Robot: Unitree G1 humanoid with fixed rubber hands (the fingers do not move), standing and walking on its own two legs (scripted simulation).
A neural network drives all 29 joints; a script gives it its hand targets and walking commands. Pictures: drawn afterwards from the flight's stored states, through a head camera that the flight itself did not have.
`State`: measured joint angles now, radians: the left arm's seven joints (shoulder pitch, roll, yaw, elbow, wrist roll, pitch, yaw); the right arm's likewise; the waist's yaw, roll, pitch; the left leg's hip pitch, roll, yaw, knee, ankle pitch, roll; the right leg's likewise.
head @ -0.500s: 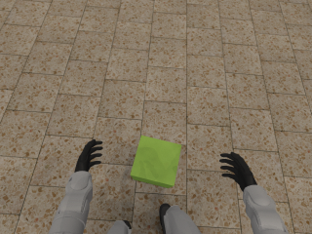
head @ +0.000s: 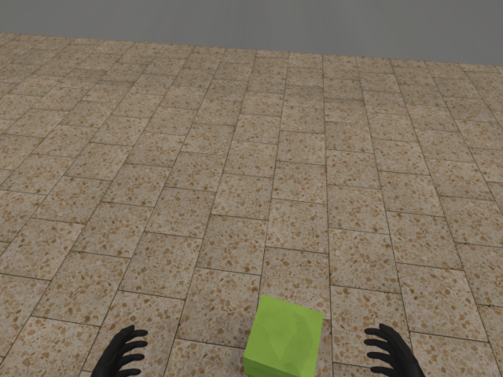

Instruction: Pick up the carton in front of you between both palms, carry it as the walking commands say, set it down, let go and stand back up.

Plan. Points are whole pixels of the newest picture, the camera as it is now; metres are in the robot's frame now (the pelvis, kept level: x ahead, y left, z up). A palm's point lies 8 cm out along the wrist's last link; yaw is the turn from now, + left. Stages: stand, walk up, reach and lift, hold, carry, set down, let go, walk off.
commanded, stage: let go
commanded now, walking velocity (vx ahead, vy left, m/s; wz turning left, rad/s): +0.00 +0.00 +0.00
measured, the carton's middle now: (282, 345) +0.36 -0.09 -0.65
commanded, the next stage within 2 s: stand in 0.34 s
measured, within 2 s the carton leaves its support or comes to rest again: neither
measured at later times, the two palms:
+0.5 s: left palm out of the picture +0.13 +0.25 -0.08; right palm out of the picture +0.14 -0.29 -0.09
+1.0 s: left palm out of the picture +0.10 +0.26 -0.09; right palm out of the picture +0.13 -0.32 -0.10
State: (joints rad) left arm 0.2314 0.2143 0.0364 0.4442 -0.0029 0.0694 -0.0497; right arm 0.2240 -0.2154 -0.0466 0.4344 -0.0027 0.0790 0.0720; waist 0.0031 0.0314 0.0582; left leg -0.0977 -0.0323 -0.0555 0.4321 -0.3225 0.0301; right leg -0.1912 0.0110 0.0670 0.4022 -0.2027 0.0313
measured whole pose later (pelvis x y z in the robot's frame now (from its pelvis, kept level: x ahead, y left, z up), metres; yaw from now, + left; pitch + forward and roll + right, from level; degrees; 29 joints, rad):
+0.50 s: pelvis -0.01 -0.03 -0.01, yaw +1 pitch +0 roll +0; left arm 0.20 0.28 0.05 0.66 0.05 0.03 0.01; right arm 0.22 -0.31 -0.05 0.58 -0.04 0.06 -0.01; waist 0.00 0.05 0.01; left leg -0.16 -0.01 -0.08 0.53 -0.36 -0.01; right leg -0.26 0.03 0.03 0.53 -0.26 -0.01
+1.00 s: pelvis +0.00 -0.04 +0.00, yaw +2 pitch -1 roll +0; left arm 0.16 0.32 0.04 0.86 0.03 0.00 0.02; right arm 0.21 -0.36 -0.02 0.77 -0.04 0.00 -0.03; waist 0.01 0.05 0.01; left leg -0.11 0.00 -0.10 0.46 -0.34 -0.02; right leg -0.22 0.03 0.01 0.50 -0.26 -0.02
